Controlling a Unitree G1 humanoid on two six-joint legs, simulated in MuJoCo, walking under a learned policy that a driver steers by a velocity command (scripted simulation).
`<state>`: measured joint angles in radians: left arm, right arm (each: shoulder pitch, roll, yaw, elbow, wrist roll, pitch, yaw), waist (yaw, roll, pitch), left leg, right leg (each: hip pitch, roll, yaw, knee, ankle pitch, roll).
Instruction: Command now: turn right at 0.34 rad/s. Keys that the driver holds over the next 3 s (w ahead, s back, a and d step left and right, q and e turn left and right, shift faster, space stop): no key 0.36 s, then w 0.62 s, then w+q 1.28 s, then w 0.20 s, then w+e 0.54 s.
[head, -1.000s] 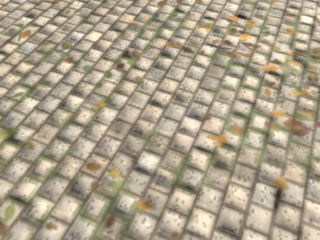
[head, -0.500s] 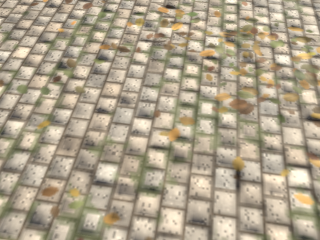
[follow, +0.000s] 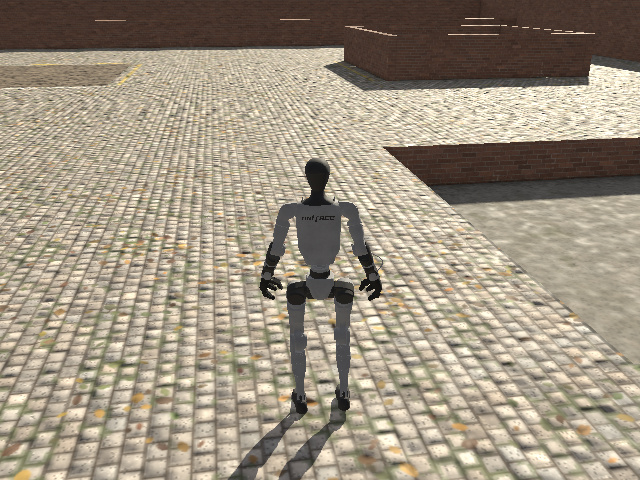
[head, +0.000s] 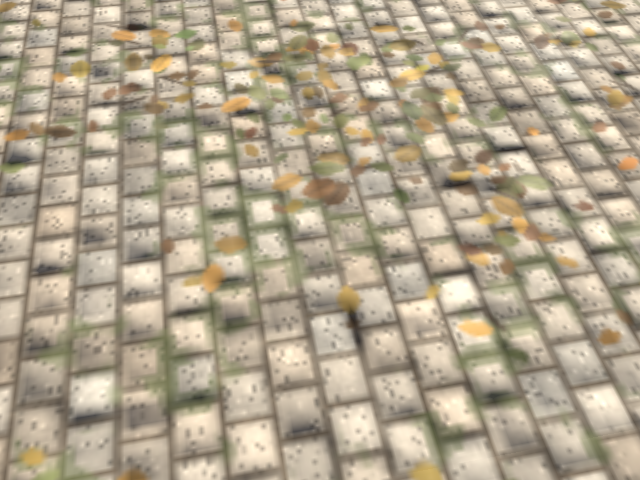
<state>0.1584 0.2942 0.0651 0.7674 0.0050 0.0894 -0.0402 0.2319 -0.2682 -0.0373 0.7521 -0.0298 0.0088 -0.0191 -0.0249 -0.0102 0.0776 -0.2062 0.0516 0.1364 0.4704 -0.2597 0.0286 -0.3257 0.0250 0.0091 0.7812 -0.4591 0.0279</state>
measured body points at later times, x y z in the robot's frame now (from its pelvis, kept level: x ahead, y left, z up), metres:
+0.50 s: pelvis +0.00 -0.02 +0.00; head -0.01 -0.01 +0.45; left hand +0.11 +0.22 -0.14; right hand +0.02 -0.28 -0.14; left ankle -0.03 +0.09 -0.74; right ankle -0.02 -0.11 -0.74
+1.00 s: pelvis +0.16 -0.08 +0.01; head +0.17 -0.10 +0.46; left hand +0.19 +0.18 -0.13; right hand +0.21 -0.34 -0.14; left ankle +0.16 +0.06 -0.67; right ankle +0.12 -0.15 -0.74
